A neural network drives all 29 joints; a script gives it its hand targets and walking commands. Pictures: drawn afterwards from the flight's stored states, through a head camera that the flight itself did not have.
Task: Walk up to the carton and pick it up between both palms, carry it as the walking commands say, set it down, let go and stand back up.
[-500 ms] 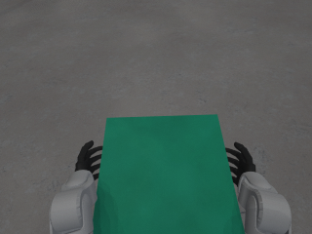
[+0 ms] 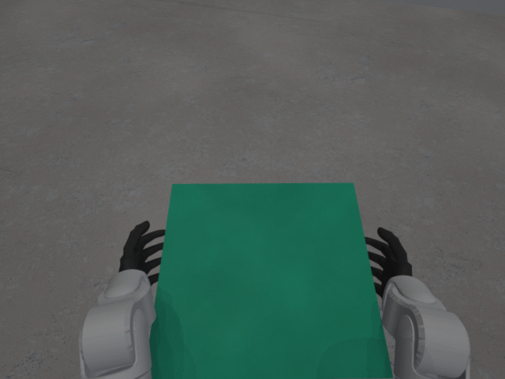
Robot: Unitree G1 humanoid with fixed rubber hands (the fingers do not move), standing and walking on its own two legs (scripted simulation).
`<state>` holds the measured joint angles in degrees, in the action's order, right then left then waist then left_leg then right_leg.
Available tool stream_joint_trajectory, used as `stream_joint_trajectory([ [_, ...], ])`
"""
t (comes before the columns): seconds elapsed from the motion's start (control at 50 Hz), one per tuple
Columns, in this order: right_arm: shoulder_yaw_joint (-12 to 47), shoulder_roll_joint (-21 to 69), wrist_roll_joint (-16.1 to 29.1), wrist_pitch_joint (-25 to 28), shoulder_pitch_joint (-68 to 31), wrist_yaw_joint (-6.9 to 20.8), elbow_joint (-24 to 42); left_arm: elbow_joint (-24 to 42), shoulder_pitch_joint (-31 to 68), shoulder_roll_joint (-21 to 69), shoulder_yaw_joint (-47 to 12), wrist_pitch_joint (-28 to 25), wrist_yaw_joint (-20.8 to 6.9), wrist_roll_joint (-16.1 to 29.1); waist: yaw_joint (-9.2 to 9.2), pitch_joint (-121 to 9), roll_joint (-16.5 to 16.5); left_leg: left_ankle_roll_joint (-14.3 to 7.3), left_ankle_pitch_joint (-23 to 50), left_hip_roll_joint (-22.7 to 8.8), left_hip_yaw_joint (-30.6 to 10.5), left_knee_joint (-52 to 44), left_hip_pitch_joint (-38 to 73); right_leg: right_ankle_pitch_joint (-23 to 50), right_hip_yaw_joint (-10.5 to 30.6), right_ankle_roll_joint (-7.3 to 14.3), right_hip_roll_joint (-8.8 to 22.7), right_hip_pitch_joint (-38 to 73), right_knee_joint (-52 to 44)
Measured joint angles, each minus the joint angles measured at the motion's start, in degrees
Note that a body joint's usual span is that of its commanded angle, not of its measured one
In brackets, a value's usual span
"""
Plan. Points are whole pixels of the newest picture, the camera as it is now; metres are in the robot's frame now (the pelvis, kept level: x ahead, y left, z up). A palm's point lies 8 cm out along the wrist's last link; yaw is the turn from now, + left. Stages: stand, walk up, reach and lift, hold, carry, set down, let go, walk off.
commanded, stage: carry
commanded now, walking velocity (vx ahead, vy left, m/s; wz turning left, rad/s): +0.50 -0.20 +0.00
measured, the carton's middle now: (262, 285) +0.29 +0.00 -0.01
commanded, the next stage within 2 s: none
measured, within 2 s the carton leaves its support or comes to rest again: neither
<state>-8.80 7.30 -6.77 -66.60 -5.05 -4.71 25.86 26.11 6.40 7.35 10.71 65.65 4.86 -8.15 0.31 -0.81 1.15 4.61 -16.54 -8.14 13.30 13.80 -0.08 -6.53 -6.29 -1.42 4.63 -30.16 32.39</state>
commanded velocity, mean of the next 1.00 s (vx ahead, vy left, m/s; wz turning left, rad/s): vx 0.50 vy -0.20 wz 0.00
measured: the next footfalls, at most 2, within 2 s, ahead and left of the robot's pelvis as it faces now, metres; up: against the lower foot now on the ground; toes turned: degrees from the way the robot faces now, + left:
right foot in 0.08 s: +0.24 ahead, -0.15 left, +0.00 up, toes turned -8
left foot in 0.52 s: +0.49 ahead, +0.01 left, +0.00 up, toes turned +15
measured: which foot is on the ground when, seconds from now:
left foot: down 0.00-0.10, up 0.12-0.50, down 0.52-0.92, up 0.94-1.00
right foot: up 0.00-0.06, down 0.08-0.52, up 0.54-0.88, down 0.90-1.00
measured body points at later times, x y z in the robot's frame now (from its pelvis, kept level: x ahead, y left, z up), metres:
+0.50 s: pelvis +0.35 -0.09 -0.01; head +0.36 -0.10 +0.44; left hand +0.61 +0.10 +0.08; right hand +0.63 -0.26 +0.07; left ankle +0.43 +0.01 -0.73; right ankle +0.21 -0.15 -0.74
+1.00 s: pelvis +0.70 -0.21 -0.01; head +0.74 -0.21 +0.44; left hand +0.96 +0.00 +0.05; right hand +0.99 -0.36 +0.04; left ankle +0.53 -0.06 -0.66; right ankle +0.77 -0.29 -0.75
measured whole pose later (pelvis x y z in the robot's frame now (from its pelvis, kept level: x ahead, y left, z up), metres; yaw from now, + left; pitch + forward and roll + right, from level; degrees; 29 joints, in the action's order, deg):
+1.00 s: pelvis +0.70 -0.21 -0.01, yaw +5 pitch +4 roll -1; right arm -11.2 6.7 -7.1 -67.9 -7.9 -4.7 22.1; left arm 22.3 7.3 7.5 9.1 65.0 7.3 -8.1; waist -0.9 0.4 -2.4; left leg 2.8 -25.5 -10.2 2.9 61.0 -17.4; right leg -7.6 -13.1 3.6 1.7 -22.0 25.6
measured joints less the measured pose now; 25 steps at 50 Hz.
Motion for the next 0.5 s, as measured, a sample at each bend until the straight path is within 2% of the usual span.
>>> stream_joint_trajectory([
  [0.04,0.00,0.02,-0.47,-0.41,-0.44,0.32,0.79,1.09,0.07,0.00,-0.34,0.25,0.09,-0.16,-0.28,0.12,-0.32,2.19,-2.66,-1.75,-0.59,0.74,2.56,3.55,-1.95,0.47,-0.85,1.05,-6.12],
  [0.08,-0.38,-0.04,-0.81,-0.86,-0.66,0.47,1.42,1.12,0.65,0.05,-0.86,0.47,0.11,-0.45,-0.40,-0.07,-0.50,3.76,-7.27,-3.89,-1.49,7.14,2.93,6.01,-4.31,1.60,-1.79,4.23,-10.46],
  [0.1,-0.92,-0.48,-0.82,-0.95,-1.29,0.54,0.77,-0.03,0.96,0.09,-1.44,-0.16,0.41,-0.61,-1.00,-0.05,-2.24,3.13,-8.30,-6.30,-2.55,14.46,0.51,4.85,-5.55,3.37,-3.03,4.23,-8.17],
  [0.12,-1.31,-0.84,-0.94,-1.06,-2.04,0.67,-0.46,-1.24,1.25,0.13,-1.82,-0.57,0.79,-0.87,-1.49,0.01,-3.27,1.89,-9.00,-6.56,-5.55,24.28,-3.75,2.77,-6.10,4.58,-3.68,4.02,-5.97],
  [0.16,-1.79,-1.26,-1.07,-1.40,-2.76,0.98,-2.64,-2.95,1.51,0.19,-1.91,-0.32,1.79,-0.60,-1.45,0.49,-3.84,-0.96,-9.87,-3.37,-9.88,41.31,-12.71,-0.09,-6.43,5.56,-3.73,5.77,-5.85],
  [0.2,-1.89,-0.98,-1.18,-1.54,-2.42,0.92,-3.38,-3.59,1.20,0.17,-1.59,0.01,2.43,0.22,-1.30,0.85,-3.94,-2.21,-8.39,-0.65,-9.67,48.39,-19.31,-0.67,-6.66,5.25,-3.72,9.13,-8.97],
  [0.28,-1.53,0.13,-1.42,-0.64,-1.17,0.61,-2.89,-3.20,0.05,0.06,-0.74,-0.68,2.87,1.99,-1.58,0.36,-3.41,-2.37,-5.46,2.15,-6.43,42.49,-26.50,-1.67,-6.64,5.91,-4.56,16.31,-16.01],
  [0.38,-0.59,-0.01,-1.24,0.27,-0.41,0.46,-2.19,-1.82,-1.17,-0.04,-0.75,-1.35,3.41,3.07,-2.03,-1.68,-1.72,-2.46,-1.35,3.47,-3.22,30.44,-29.93,-4.73,-5.24,6.12,-5.72,24.75,-21.63],
  [0.44,-0.50,-0.02,-1.19,0.23,-0.28,0.48,-2.28,-1.57,-1.27,-0.05,-0.83,-1.00,3.31,2.77,-1.76,-3.12,-0.56,-2.88,2.77,4.10,-1.52,23.73,-29.35,-8.07,-4.28,5.79,-6.14,29.48,-22.69],
  [0.5,-0.79,0.00,-1.23,0.01,-0.71,0.57,-2.69,-1.79,-0.70,-0.02,-0.90,-0.49,2.96,1.96,-1.30,-3.79,0.17,-3.79,7.33,5.32,0.78,15.87,-25.70,-13.66,-3.72,5.24,-6.33,32.99,-19.35],
])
